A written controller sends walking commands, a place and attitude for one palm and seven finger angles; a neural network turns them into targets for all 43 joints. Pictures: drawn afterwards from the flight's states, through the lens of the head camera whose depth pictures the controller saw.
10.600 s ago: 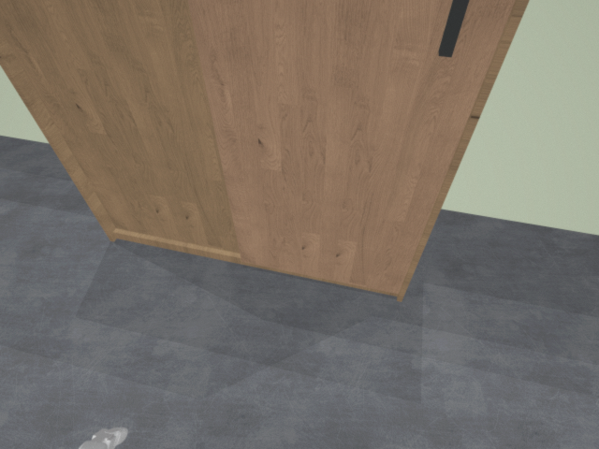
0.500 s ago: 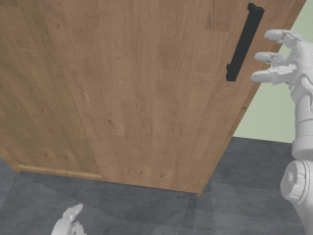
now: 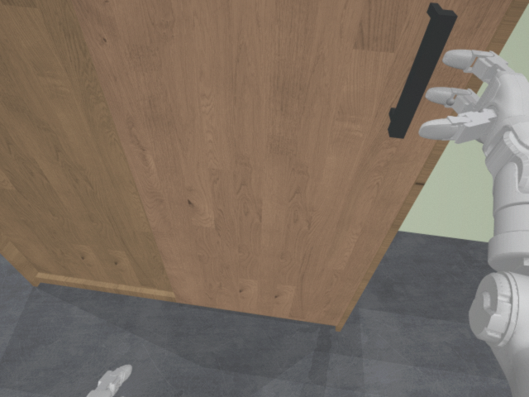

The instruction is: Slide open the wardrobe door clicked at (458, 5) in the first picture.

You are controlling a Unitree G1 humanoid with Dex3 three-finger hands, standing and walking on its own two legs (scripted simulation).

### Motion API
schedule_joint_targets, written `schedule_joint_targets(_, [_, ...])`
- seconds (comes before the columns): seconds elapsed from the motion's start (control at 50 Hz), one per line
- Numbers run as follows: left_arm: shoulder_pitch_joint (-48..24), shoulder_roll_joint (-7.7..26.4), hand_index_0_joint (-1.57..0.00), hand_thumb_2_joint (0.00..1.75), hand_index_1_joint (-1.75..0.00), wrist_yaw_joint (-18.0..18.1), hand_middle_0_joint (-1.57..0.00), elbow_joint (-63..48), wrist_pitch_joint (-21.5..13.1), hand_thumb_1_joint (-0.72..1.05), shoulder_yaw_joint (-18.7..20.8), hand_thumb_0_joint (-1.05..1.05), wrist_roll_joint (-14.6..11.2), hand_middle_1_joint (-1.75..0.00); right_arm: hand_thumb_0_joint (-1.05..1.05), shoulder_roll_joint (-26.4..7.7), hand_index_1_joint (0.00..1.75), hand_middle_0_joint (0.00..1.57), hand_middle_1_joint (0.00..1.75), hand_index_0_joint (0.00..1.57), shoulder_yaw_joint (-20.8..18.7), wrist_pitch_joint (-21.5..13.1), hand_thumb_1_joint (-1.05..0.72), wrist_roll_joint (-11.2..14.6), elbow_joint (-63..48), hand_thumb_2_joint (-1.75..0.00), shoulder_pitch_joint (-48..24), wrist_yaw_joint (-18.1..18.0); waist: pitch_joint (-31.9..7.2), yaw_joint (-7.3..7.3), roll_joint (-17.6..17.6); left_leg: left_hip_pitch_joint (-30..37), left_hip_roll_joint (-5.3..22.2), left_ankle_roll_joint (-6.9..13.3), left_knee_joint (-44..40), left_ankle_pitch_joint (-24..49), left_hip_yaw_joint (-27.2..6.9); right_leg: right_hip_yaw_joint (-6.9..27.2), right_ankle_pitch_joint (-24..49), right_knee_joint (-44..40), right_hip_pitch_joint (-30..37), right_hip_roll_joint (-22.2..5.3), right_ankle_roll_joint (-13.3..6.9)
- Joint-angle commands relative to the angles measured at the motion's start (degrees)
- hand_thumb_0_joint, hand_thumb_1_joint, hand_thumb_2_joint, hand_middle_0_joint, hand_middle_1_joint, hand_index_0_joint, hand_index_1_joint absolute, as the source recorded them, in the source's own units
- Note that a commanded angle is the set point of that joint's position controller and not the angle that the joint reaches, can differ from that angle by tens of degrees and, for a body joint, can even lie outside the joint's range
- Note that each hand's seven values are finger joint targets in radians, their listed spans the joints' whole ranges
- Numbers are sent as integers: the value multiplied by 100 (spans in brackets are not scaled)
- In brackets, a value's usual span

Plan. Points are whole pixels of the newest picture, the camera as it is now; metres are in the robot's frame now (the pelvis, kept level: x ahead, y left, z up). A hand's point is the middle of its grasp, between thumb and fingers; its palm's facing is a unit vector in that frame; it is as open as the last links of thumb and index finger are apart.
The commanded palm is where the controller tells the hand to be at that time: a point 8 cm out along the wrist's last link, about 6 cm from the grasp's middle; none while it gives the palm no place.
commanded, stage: feel for the door with the fingertips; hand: right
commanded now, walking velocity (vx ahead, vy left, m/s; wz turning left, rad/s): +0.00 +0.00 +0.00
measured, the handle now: (414, 74) +0.52 -0.16 +0.27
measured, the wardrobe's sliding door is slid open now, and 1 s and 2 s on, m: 0.00 0.00 0.00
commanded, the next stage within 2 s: slide the fingers in behind the handle in 0.50 s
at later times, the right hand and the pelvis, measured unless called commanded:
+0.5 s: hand (431, 91) +0.47 -0.17 +0.27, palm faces +0.07 +1.00 +0.00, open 14.0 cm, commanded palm +0.45 -0.23 +0.26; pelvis +0.00 +0.00 +0.00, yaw +0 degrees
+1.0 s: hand (427, 98) +0.47 -0.17 +0.26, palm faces +0.06 +1.00 +0.01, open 13.9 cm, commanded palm +0.44 -0.22 +0.26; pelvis +0.00 +0.00 +0.00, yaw +1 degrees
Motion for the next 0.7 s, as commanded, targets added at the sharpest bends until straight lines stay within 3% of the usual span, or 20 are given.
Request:
schedule_joint_targets(0.0, [-408, 748, -20, 90, -30, 14, -20, -813, -238, 90, 261, 0, 35, -30, 0, -1495, 120, 30, 120, 30, -355, -407, 50, 36, -1444, -30, -2957, -155, -1785, -105, 154, 884, -95, 248, 9, 1663, -97, 311, 1890, -202, 386, -41, -40])
schedule_joint_targets(0.04, [-474, 680, -20, 90, -30, 8, -20, -830, -224, 90, 248, 0, 23, -30, 0, -1100, 120, 30, 120, 30, -22, -399, 50, -6, -1605, -30, -3158, -198, -1781, -24, -55, 779, -88, 245, 28, 1724, -108, 293, 1984, -165, 517, -43, -31])
schedule_joint_targets(0.06, [-447, 682, -20, 90, -30, 5, -20, -810, -221, 90, 259, 0, 33, -30, 0, -1167, 120, 30, 120, 30, -100, -397, 50, -16, -1629, -30, -3177, -231, -1797, -34, 57, 792, -102, 248, 29, 1721, -88, 321, 2009, -172, 531, -64, -18])
schedule_joint_targets(0.1, [-534, 656, -20, 90, -30, -13, -20, -873, -222, 90, 251, 0, 36, -30, 0, -1040, 120, 30, 120, 30, -42, -415, 50, 12, -1980, -30, -3212, -281, -1990, -74, -235, 836, -100, 270, 65, 1819, -100, 332, 2237, -135, 718, -63, 6])
schedule_joint_targets(0.12, [-568, 627, -20, 90, -30, -8, -20, -832, -207, 90, 232, 0, 28, -30, 0, -857, 120, 30, 120, 30, 74, -337, 50, 27, -1776, -30, -3195, -297, -1825, -35, -123, 735, -107, 257, 46, 1771, -96, 318, 2137, -126, 673, -58, 0])
schedule_joint_targets(0.14, [-519, 655, -20, 90, -30, 6, -20, -759, -179, 90, 229, 0, 33, -30, 0, -948, 120, 30, 120, 30, 8, -273, 50, 23, -1561, -30, -3248, -329, -1713, -10, 83, 706, -115, 248, 18, 1668, -74, 337, 1977, -164, 557, -62, 4])
schedule_joint_targets(0.18, [-503, 667, -20, 90, -30, 24, -20, -752, -149, 90, 237, 0, 50, -30, 0, -1030, 120, 30, 120, 30, -93, -189, 50, -1, -1266, -30, -3107, -398, -1602, -58, 206, 702, -110, 244, -26, 1494, -71, 327, 1789, -202, 427, -54, -8])
schedule_joint_targets(0.22, [-469, 674, -20, 90, -30, 52, -20, -697, -101, 90, 204, 0, 51, -30, 0, -1087, 120, 30, 120, 30, -66, -135, 50, -89, -969, -30, -3371, -466, -1456, 6, 239, 653, -77, 228, -40, 1421, -98, 322, 1619, -240, 274, -42, -23])
schedule_joint_targets(0.26, [-407, 661, -20, 90, -30, 72, -20, -666, -77, 90, 206, 0, 52, -30, 0, -1024, 120, 30, 120, 30, 66, -185, 50, -183, -746, -30, -3593, -487, -1414, 81, 152, 558, -62, 231, -42, 1360, -109, 318, 1572, -223, 298, -56, -24])
schedule_joint_targets(0.28, [-343, 680, -20, 90, -30, 78, -20, -674, -83, 90, 235, 0, 79, -30, 0, -1052, 120, 30, 120, 30, 52, -282, 50, -173, -760, -30, -3682, -494, -1578, 97, 313, 678, -57, 222, -57, 1434, -107, 313, 1624, -203, 335, -52, -40])
schedule_joint_targets(0.3, [-341, 686, -20, 90, -30, 90, -20, -692, -89, 90, 232, 0, 61, -30, 0, -1182, 120, 30, 120, 30, -21, -359, 50, -188, -769, -30, -3774, -479, -1705, 91, 312, 736, -57, 223, -24, 1538, -146, 306, 1676, -173, 367, -47, -59])
schedule_joint_targets(0.36, [-227, 670, -20, 90, -30, 118, -20, -630, -124, 90, 221, 0, 70, -30, 0, -1019, 120, 30, 120, 30, 122, -522, 50, -172, -364, -30, -3976, -380, -1647, 175, 198, 617, -59, 220, -29, 1525, -161, 302, 1599, -159, 373, -35, -51])
schedule_joint_targets(0.38, [-138, 702, -20, 90, -30, 120, -20, -599, -128, 90, 251, 0, 83, -30, 0, -1183, 120, 30, 120, 30, 20, -614, 50, -175, -265, -30, -3959, -365, -1707, 184, 229, 697, -52, 219, -49, 1526, -145, 291, 1608, -149, 354, -45, -49])
schedule_joint_targets(0.4, [-124, 703, -20, 90, -30, 108, -20, -613, -154, 90, 231, 0, 88, -30, 0, -1176, 120, 30, 120, 30, 29, -677, 50, -182, -331, -30, -4050, -340, -1795, 153, 34, 729, -46, 236, 4, 1647, -165, 303, 1711, -147, 363, -26, -40])
schedule_joint_targets(0.46, [-7, 719, -20, 90, -30, 107, -20, -561, -186, 90, 256, 0, 78, -30, 0, -1073, 120, 30, 120, 30, 116, -739, 50, -197, -17, -30, -4073, -280, -1705, 200, 108, 599, -66, 229, 0, 1587, -151, 309, 1660, -145, 331, -40, -37])
schedule_joint_targets(0.5, [92, 769, -20, 90, -30, 103, -20, -517, -195, 90, 274, 0, 86, -30, 0, -1294, 120, 30, 120, 30, -49, -795, 50, -194, 164, -30, -4035, -272, -1715, 187, 200, 666, -69, 226, 3, 1596, -138, 312, 1657, -147, 230, -44, -38])
schedule_joint_targets(0.56, [206, 768, -20, 90, -30, 109, -20, -407, -242, 90, 284, 0, 85, -30, 0, -990, 120, 30, 120, 30, 235, -829, 50, -195, 307, -30, -4428, -243, -1499, 354, 40, 357, -74, 208, -40, 1368, -126, 325, 1451, -139, 208, -41, -32])
schedule_joint_targets(0.6, [291, 814, -20, 90, -30, 101, -20, -377, -293, 90, 310, 0, 102, -30, 0, -1265, 120, 30, 120, 30, -16, -890, 50, -176, 423, -30, -4373, -275, -1583, 300, 241, 424, -86, 199, -48, 1313, -138, 340, 1397, -128, 154, -40, -54])
schedule_joint_targets(0.64, [317, 794, -20, 90, -30, 90, -20, -378, -313, 90, 308, 0, 105, -30, 0, -1089, 120, 30, 120, 30, 126, -918, 50, -197, 416, -30, -4364, -232, -1659, 306, 54, 399, -76, 212, -18, 1295, -138, 328, 1395, -131, 190, -35, -43])
schedule_joint_targets(0.68, [373, 817, -20, 90, -30, 85, -20, -371, -328, 90, 329, 0, 104, -30, 0, -1189, 120, 30, 120, 30, 67, -973, 50, -183, 513, -30, -4171, -213, -1604, 290, 192, 450, -85, 215, -46, 1201, -111, 328, 1336, -142, 128, -43, -55])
